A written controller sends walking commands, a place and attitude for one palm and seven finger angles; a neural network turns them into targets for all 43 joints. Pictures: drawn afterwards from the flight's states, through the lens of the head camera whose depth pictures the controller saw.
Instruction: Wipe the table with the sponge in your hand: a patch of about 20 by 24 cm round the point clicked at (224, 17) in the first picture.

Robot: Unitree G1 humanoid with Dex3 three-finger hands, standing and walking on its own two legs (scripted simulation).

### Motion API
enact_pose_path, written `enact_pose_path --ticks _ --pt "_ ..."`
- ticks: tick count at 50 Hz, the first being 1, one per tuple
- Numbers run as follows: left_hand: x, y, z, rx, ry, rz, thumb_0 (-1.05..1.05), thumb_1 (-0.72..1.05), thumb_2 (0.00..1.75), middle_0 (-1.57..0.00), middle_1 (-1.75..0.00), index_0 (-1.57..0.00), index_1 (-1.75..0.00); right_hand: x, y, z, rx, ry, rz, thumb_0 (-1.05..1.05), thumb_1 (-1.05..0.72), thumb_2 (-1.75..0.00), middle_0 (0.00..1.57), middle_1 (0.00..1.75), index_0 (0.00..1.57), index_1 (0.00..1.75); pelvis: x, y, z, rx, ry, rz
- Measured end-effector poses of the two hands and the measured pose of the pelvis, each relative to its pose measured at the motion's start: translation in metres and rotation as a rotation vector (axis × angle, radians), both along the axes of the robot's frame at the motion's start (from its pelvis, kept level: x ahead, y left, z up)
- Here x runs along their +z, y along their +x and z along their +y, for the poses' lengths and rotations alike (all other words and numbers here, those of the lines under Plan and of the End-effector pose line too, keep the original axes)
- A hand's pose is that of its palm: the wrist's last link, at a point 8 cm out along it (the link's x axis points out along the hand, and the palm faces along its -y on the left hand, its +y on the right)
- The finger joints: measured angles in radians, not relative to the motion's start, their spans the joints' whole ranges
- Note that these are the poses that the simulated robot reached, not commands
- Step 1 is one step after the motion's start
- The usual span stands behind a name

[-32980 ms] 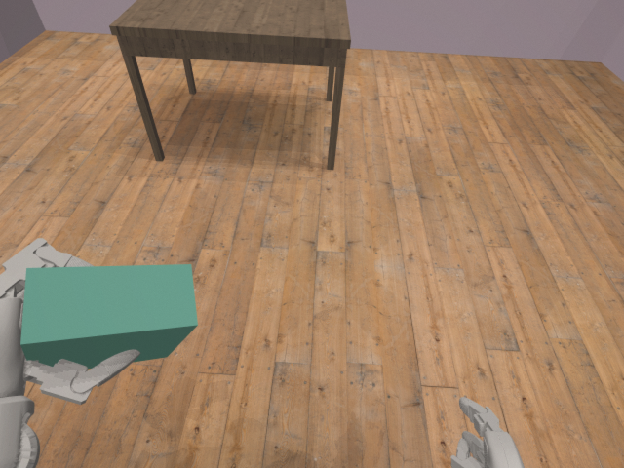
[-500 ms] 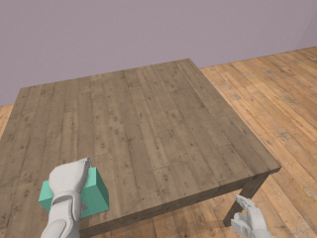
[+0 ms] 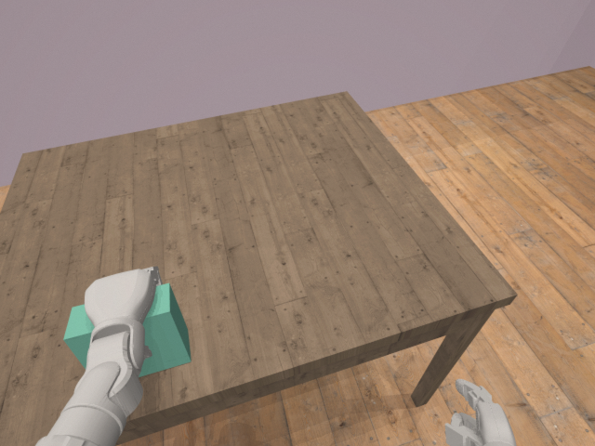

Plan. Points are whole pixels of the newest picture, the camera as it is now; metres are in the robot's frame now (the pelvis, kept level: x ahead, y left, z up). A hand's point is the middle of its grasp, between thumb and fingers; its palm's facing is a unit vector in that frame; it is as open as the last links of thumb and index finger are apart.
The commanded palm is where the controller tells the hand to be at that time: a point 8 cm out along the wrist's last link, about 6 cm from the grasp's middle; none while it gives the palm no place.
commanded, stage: wipe forward along the first lane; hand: left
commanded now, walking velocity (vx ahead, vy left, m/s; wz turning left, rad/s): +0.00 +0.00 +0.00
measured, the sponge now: (139, 344) +0.26 +0.30 -0.06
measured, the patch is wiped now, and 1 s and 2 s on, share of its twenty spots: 0.20 0.40 0.45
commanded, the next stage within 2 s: slide across to the middle lane in 1.22 s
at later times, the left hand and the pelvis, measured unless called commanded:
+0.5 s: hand (134, 287) +0.33 +0.31 +0.00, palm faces -0.14 +0.01 -0.99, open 10.2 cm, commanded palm +0.31 +0.31 +0.02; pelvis -0.02 -0.02 -0.01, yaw +0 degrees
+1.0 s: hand (133, 261) +0.37 +0.34 +0.00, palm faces -0.14 +0.03 -0.99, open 10.2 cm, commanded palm +0.37 +0.33 +0.02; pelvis -0.02 +0.00 -0.03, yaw +0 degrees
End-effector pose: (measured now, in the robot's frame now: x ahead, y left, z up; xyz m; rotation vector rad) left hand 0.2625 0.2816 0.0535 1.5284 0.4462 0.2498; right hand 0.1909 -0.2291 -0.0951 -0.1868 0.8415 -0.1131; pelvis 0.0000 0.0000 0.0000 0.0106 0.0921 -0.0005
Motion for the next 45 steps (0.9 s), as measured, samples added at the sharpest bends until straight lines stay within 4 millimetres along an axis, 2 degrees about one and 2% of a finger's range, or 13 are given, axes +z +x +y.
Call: enact_pose_path --ticks 13,23,33,45 --pt "-0.001 0.024 0.010 -0.016 0.031 0.010 0.00 -0.57 1.09 -0.78 -1.30 -0.78 -1.31 -0.021 -0.047 -0.032 -0.066 -0.036 0.105 0.01 -0.91 -0.90 0.20 0.30 0.20 0.30 -0.007 -0.010 -0.010 0.001 0.002 0.053" --pt "0.000 0.048 0.022 -0.008 0.045 0.014 0.01 -0.58 1.11 -0.78 -1.30 -0.78 -1.31 -0.032 -0.082 -0.047 -0.116 -0.049 0.168 0.01 -0.91 -0.90 0.20 0.30 0.20 0.30 -0.014 -0.017 -0.015 0.001 -0.001 0.094" --pt "-0.001 0.065 0.031 -0.015 0.052 0.022 0.01 -0.59 1.12 -0.78 -1.30 -0.78 -1.32 -0.041 -0.104 -0.050 -0.137 -0.050 0.215 0.01 -0.91 -0.90 0.20 0.30 0.20 0.30 -0.019 -0.019 -0.014 -0.002 -0.008 0.128" --pt "-0.001 0.087 0.041 -0.016 0.066 0.023 0.02 -0.60 1.13 -0.79 -1.29 -0.78 -1.32 -0.045 -0.115 -0.043 -0.138 -0.056 0.253 0.01 -0.91 -0.90 0.20 0.30 0.20 0.30 -0.024 -0.023 -0.008 0.006 -0.019 0.164"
